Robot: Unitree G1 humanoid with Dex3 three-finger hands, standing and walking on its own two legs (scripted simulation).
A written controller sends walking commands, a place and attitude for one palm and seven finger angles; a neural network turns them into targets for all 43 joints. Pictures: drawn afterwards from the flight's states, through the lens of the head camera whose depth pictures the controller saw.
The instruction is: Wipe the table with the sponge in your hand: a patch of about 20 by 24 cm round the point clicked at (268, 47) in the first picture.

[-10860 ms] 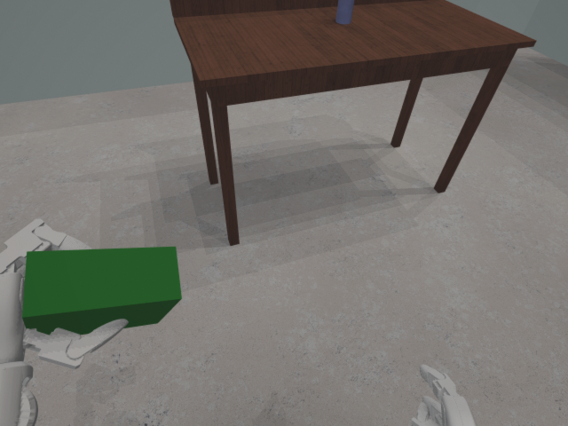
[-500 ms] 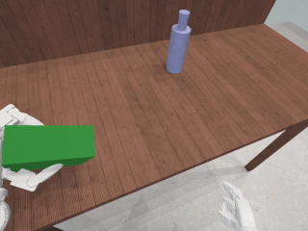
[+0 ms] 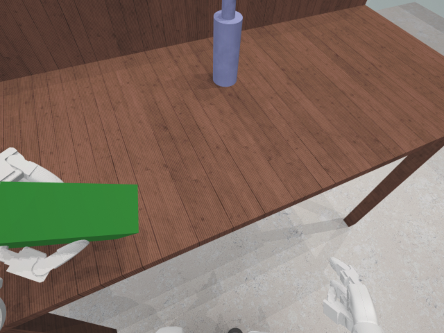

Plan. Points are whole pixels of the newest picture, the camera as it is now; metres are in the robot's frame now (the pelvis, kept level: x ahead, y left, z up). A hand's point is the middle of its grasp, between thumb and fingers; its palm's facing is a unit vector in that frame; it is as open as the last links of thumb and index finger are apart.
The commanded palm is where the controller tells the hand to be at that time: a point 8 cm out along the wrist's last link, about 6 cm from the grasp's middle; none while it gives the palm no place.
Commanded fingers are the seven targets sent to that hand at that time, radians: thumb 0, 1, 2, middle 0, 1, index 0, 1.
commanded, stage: shuffle to correct the standing spot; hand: left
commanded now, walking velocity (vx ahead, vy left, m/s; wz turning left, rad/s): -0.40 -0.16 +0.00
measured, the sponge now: (91, 216) +0.24 +0.19 +0.14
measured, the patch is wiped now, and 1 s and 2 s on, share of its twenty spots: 0.00 0.00 0.00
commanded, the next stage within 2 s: come to a stop and stand still in 0.40 s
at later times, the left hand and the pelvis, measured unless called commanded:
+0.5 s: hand (27, 261) +0.17 +0.23 +0.17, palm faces +0.36 -0.84 -0.40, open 10.1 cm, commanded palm +0.11 +0.27 +0.18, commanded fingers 0.00 0.10 1.30 -1.20 -1.60 -1.20 -1.60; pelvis -0.04 -0.02 +0.00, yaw +1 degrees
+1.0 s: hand out of the picture +0.21 +0.28 +0.18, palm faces +0.45 -0.78 -0.43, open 10.1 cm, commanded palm +0.13 +0.27 +0.18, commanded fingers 0.00 0.10 1.30 -1.20 -1.60 -1.20 -1.60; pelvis -0.04 +0.00 +0.00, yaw -2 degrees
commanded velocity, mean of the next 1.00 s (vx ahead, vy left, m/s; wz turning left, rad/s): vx -0.05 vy -0.05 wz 0.00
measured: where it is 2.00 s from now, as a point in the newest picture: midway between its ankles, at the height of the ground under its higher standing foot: outside the picture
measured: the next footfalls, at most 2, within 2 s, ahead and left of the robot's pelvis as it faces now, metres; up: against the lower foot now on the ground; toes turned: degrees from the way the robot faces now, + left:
right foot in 0.42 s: +0.01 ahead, -0.15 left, +0.00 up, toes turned -1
